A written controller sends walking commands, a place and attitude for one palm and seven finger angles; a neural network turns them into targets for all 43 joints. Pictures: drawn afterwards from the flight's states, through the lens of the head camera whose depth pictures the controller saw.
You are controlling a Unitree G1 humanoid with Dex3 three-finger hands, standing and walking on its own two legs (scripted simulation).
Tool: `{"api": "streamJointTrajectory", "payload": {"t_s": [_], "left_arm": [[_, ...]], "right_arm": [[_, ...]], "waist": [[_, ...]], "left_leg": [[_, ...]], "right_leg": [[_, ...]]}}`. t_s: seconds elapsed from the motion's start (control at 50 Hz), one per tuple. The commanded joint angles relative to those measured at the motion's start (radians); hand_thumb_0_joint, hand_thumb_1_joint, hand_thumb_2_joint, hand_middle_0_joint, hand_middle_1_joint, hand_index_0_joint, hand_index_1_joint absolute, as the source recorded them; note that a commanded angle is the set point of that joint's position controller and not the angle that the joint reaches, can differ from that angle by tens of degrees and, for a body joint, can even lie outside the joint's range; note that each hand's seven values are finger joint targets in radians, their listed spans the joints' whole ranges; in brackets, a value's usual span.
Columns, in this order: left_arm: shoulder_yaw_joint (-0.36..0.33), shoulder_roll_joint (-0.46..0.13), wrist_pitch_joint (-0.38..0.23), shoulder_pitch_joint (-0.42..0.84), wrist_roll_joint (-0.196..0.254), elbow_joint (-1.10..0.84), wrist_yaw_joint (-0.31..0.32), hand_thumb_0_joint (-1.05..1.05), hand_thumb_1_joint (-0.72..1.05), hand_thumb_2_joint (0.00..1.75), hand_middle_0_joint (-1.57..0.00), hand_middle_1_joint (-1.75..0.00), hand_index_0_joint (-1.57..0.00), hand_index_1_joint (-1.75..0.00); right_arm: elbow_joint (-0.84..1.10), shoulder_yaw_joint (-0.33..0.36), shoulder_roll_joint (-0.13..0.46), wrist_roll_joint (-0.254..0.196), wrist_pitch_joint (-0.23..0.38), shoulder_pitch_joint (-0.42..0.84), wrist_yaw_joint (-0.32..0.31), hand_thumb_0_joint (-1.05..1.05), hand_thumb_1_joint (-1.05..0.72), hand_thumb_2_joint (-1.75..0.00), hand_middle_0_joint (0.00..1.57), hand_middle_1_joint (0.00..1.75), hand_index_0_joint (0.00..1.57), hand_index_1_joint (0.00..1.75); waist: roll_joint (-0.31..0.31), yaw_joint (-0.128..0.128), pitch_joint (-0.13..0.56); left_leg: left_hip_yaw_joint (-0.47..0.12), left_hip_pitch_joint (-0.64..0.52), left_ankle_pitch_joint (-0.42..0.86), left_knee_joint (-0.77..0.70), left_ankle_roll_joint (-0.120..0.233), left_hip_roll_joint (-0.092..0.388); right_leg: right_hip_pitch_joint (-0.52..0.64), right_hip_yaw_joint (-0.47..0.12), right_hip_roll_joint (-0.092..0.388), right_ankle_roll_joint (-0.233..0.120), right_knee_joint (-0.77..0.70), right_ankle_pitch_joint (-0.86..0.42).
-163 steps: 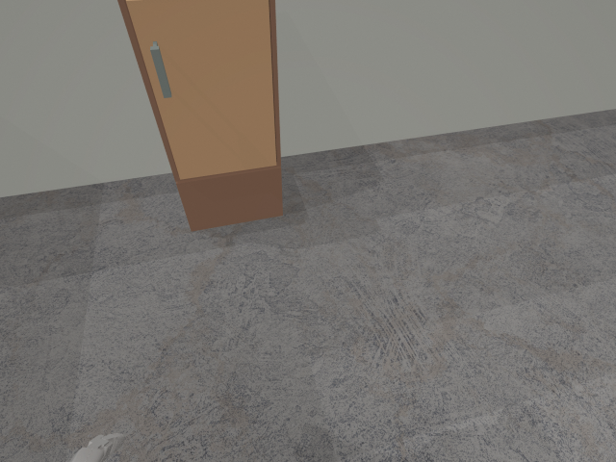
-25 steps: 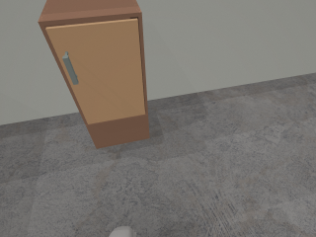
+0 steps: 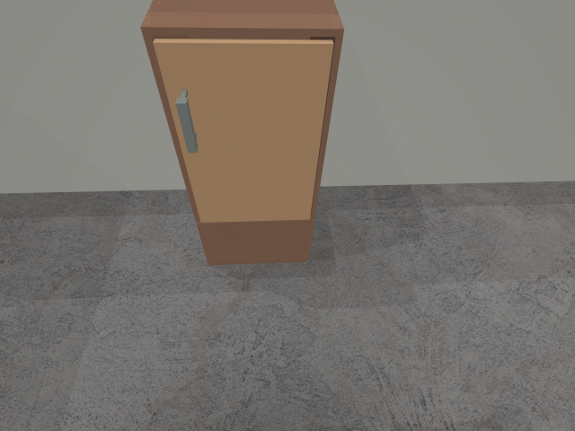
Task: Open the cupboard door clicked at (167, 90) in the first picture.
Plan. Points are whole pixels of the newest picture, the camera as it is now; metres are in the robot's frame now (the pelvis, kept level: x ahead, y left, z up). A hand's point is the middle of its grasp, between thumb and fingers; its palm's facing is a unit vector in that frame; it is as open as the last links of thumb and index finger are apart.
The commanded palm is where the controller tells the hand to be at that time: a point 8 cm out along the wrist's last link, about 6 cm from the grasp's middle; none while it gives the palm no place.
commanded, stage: take the last steps up to it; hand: left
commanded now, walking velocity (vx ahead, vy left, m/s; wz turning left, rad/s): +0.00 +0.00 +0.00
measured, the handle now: (188, 121) +0.74 +0.29 -0.03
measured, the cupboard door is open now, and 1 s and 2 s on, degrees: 0 0 0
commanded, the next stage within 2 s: come to a stop and stand still in 0.76 s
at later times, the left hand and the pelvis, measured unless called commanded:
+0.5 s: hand out of the picture -0.03 +0.11 -0.15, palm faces +0.21 -0.96 -0.17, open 7.3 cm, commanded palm none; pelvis +0.07 -0.03 +0.01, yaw +6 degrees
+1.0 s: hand (171, 339) +0.28 +0.23 -0.16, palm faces +0.11 -0.97 -0.23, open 7.3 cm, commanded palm none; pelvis +0.20 +0.04 +0.00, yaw +4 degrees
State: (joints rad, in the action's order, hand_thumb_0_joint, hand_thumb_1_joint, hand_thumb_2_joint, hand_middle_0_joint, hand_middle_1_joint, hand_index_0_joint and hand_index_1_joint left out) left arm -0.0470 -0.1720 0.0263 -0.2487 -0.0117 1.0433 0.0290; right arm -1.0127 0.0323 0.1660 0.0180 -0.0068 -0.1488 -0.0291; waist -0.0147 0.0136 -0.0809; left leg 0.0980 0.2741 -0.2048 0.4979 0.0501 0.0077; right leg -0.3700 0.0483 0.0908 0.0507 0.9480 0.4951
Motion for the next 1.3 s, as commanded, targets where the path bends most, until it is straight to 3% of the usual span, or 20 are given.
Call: {"api": "streamJointTrajectory", "payload": {"t_s": [0.0, 0.06, 0.12, 0.14, 0.16, 0.18, 0.24, 0.28, 0.52, 0.58, 0.6, 0.62, 0.64, 0.72, 0.94, 1.0, 1.04, 1.08, 1.16, 1.28], "left_arm": [[-0.013, -0.036, -0.002, -0.048, -0.005, -0.05, 0.004, 0.0, 0.9, 0.9, -0.2, -0.3, -0.2, -0.3], [-0.008, -0.028, -0.014, -0.08, -0.009, -0.042, -0.005, 0.0, 0.9, 0.9, -0.2, -0.3, -0.2, -0.3], [-0.015, -0.078, -0.039, -0.18, -0.02, -0.009, -0.012, 0.0, 0.9, 0.9, -0.2, -0.3, -0.2, -0.3], [-0.034, -0.158, -0.047, -0.227, -0.034, -0.008, -0.005, 0.0, 0.9, 0.9, -0.2, -0.3, -0.2, -0.3], [-0.041, -0.228, -0.046, -0.242, -0.023, -0.021, 0.001, 0.0, 0.9, 0.9, -0.2, -0.3, -0.2, -0.3], [-0.037, -0.218, -0.053, -0.208, -0.02, -0.034, 0.006, 0.0, 0.9, 0.9, -0.2, -0.3, -0.2, -0.3], [-0.016, -0.122, -0.08, -0.119, -0.015, -0.038, 0.001, 0.0, 0.9, 0.9, -0.2, -0.3, -0.2, -0.3], [-0.009, -0.098, -0.094, -0.157, -0.012, -0.027, -0.003, 0.0, 0.9, 0.9, -0.2, -0.3, -0.2, -0.3], [-0.013, -0.107, -0.101, -0.291, -0.023, 0.076, 0.004, 0.0, 0.9, 0.9, -0.2, -0.3, -0.2, -0.3], [-0.016, -0.102, -0.091, -0.253, -0.013, 0.081, 0.003, 0.0, 0.9, 0.9, -0.2, -0.3, -0.2, -0.3], [-0.009, -0.073, -0.089, -0.263, -0.007, 0.076, -0.001, 0.0, 0.9, 0.9, -0.2, -0.3, -0.2, -0.3], [0.002, -0.012, -0.086, -0.289, 0.003, 0.056, -0.007, 0.0, 0.9, 0.9, -0.2, -0.3, -0.2, -0.3], [0.002, -0.02, -0.08, -0.231, -0.003, 0.027, -0.001, 0.0, 0.9, 0.9, -0.2, -0.3, -0.2, -0.3], [-0.007, -0.01, -0.066, -0.137, -0.008, 0.043, -0.017, 0.0, 0.9, 0.9, -0.2, -0.3, -0.2, -0.3], [0.004, -0.011, -0.023, -0.065, -0.008, -0.005, -0.003, 0.0, 0.9, 0.9, -0.2, -0.3, -0.2, -0.3], [-0.007, -0.095, -0.028, -0.085, -0.013, -0.006, 0.005, 0.0, 0.9, 0.9, -0.2, -0.3, -0.2, -0.3], [-0.013, -0.159, -0.031, -0.06, -0.01, -0.025, 0.008, 0.0, 0.9, 0.9, -0.2, -0.3, -0.2, -0.3], [-0.023, -0.171, -0.034, -0.058, -0.006, -0.031, 0.017, 0.0, 0.9, 0.9, -0.2, -0.3, -0.2, -0.3], [-0.037, -0.164, -0.02, 0.035, -0.015, -0.078, 0.032, 0.0, 0.9, 0.9, -0.2, -0.3, -0.2, -0.3], [-0.049, -0.165, -0.004, 0.091, -0.026, -0.109, 0.026, 0.0, 0.9, 0.9, -0.2, -0.3, -0.2, -0.3]], "right_arm": [[0.037, 0.044, 0.162, 0.006, 0.005, -0.059, 0.003, 0.0, -0.9, -0.9, 0.2, 0.3, 0.2, 0.3], [0.033, 0.048, 0.165, 0.01, 0.001, -0.057, 0.01, 0.0, -0.9, -0.9, 0.2, 0.3, 0.2, 0.3], [0.034, 0.05, 0.131, 0.001, -0.002, -0.049, 0.019, 0.0, -0.9, -0.9, 0.2, 0.3, 0.2, 0.3], [0.059, 0.037, 0.062, -0.008, -0.002, -0.041, 0.024, 0.0, -0.9, -0.9, 0.2, 0.3, 0.2, 0.3], [0.11, 0.038, 0.07, 0.003, -0.004, 0.037, 0.035, 0.0, -0.9, -0.9, 0.2, 0.3, 0.2, 0.3], [0.114, 0.051, 0.109, 0.014, -0.007, 0.053, 0.044, 0.0, -0.9, -0.9, 0.2, 0.3, 0.2, 0.3], [0.044, 0.055, 0.088, 0.017, -0.003, -0.057, 0.056, 0.0, -0.9, -0.9, 0.2, 0.3, 0.2, 0.3], [0.023, 0.049, 0.061, 0.014, 0.002, -0.089, 0.059, 0.0, -0.9, -0.9, 0.2, 0.3, 0.2, 0.3], [0.062, 0.022, 0.026, -0.001, 0.027, 0.045, 0.066, 0.0, -0.9, -0.9, 0.2, 0.3, 0.2, 0.3], [-0.002, 0.025, 0.056, 0.005, 0.047, -0.143, 0.047, 0.0, -0.9, -0.9, 0.2, 0.3, 0.2, 0.3], [-0.042, 0.041, 0.126, 0.01, 0.056, -0.284, 0.034, 0.0, -0.9, -0.9, 0.2, 0.3, 0.2, 0.3], [-0.061, 0.067, 0.243, 0.012, 0.061, -0.373, 0.021, 0.0, -0.9, -0.9, 0.2, 0.3, 0.2, 0.3], [-0.074, 0.063, 0.253, 0.001, 0.049, -0.419, 0.01, 0.0, -0.9, -0.9, 0.2, 0.3, 0.2, 0.3], [-0.036, 0.019, 0.092, -0.003, 0.07, -0.187, -0.003, 0.0, -0.9, -0.9, 0.2, 0.3, 0.2, 0.3], [-0.039, 0.013, 0.094, 0.007, 0.054, -0.137, -0.014, 0.0, -0.9, -0.9, 0.2, 0.3, 0.2, 0.3], [-0.052, 0.016, 0.067, -0.006, 0.034, -0.16, -0.014, 0.0, -0.9, -0.9, 0.2, 0.3, 0.2, 0.3], [-0.055, 0.021, 0.035, -0.018, 0.014, -0.228, -0.006, 0.0, -0.9, -0.9, 0.2, 0.3, 0.2, 0.3], [-0.057, 0.028, 0.032, -0.018, -0.013, -0.223, -0.01, 0.0, -0.9, -0.9, 0.2, 0.3, 0.2, 0.3], [-0.035, 0.034, 0.023, -0.019, -0.03, -0.171, -0.008, 0.0, -0.9, -0.9, 0.2, 0.3, 0.2, 0.3], [-0.027, 0.033, 0.007, -0.009, -0.033, -0.233, 0.005, 0.0, -0.9, -0.9, 0.2, 0.3, 0.2, 0.3]], "waist": [[0.154, -0.023, 0.1], [0.177, -0.01, 0.091], [0.051, 0.041, 0.067], [-0.203, 0.068, 0.04], [-0.294, 0.101, -0.041], [-0.198, 0.074, -0.092], [-0.141, -0.006, -0.132], [-0.101, -0.008, -0.083], [-0.162, 0.041, -0.038], [-0.103, -0.048, 0.042], [0.025, -0.101, 0.147], [0.312, -0.109, 0.229], [0.278, -0.125, 0.235], [0.095, -0.037, 0.021], [0.103, 0.014, -0.003], [-0.02, 0.023, 0.007], [-0.124, -0.011, 0.046], [-0.225, 0.006, 0.156], [-0.099, 0.009, 0.175], [-0.121, -0.022, 0.178]], "left_leg": [[-0.238, -0.076, 0.203, -0.209, 0.125, 0.252], [-0.255, -0.003, -0.115, -0.224, 0.1, 0.223], [-0.195, 0.173, -0.362, -0.073, 0.02, 0.111], [-0.074, 0.355, -0.383, 0.19, -0.033, 0.0], [-0.06, 0.432, -0.372, 0.379, -0.046, 0.0], [-0.124, 0.428, -0.29, 0.483, -0.041, 0.034], [-0.114, 0.386, -0.089, 0.58, -0.046, 0.071], [-0.083, 0.362, -0.014, 0.573, -0.062, 0.065], [0.005, 0.23, -0.078, 0.193, -0.036, 0.069], [0.059, -0.109, 0.01, -0.005, -0.012, 0.002], [-0.023, -0.331, 0.088, -0.04, 0.01, 0.083], [-0.36, -0.5, 0.218, -0.086, 0.091, 0.345], [-0.452, -0.491, 0.276, -0.177, 0.15, 0.423], [-0.197, -0.15, 0.39, -0.224, 0.128, 0.332], [-0.053, -0.075, 0.582, -0.15, 0.08, 0.262], [-0.027, -0.013, 0.295, -0.028, -0.014, 0.162], [-0.011, 0.03, -0.061, 0.063, -0.054, 0.059], [-0.007, 0.015, -0.357, 0.303, -0.071, 0.032], [-0.1, 0.088, -0.39, 0.533, -0.07, 0.02], [-0.056, -0.009, -0.265, 0.288, -0.074, 0.019]], "right_leg": [[0.003, 0.014, -0.009, 0.003, -0.099, -0.037], [0.106, 0.045, -0.038, -0.004, -0.25, -0.072], [0.329, 0.018, -0.02, -0.018, -0.545, -0.142], [0.389, -0.262, 0.185, -0.086, -0.711, 0.109], [0.269, -0.499, 0.36, -0.17, -0.874, 0.317], [0.153, -0.507, 0.37, -0.188, -0.917, 0.37], [0.133, -0.268, 0.247, -0.135, -0.85, 0.076], [0.195, -0.132, 0.192, -0.119, -0.806, -0.147], [0.327, -0.028, 0.235, -0.168, -0.7, -0.545], [0.227, 0.054, 0.155, -0.125, -0.463, -0.661], [0.129, 0.097, 0.099, -0.094, -0.249, -0.548], [-0.11, 0.149, -0.028, -0.04, 0.017, -0.028], [-0.191, 0.053, -0.048, -0.053, 0.19, 0.131], [-0.164, -0.018, 0.062, -0.047, 0.245, -0.078], [0.088, 0.02, 0.001, -0.029, -0.308, -0.285], [0.228, -0.052, 0.048, -0.046, -0.476, -0.699], [0.245, -0.161, 0.224, -0.163, -0.444, -1.097], [0.281, -0.217, 0.28, -0.269, -0.517, -1.202], [0.246, -0.189, 0.276, -0.295, -0.538, -1.05], [0.122, -0.169, 0.207, -0.224, -0.613, -0.497]]}}
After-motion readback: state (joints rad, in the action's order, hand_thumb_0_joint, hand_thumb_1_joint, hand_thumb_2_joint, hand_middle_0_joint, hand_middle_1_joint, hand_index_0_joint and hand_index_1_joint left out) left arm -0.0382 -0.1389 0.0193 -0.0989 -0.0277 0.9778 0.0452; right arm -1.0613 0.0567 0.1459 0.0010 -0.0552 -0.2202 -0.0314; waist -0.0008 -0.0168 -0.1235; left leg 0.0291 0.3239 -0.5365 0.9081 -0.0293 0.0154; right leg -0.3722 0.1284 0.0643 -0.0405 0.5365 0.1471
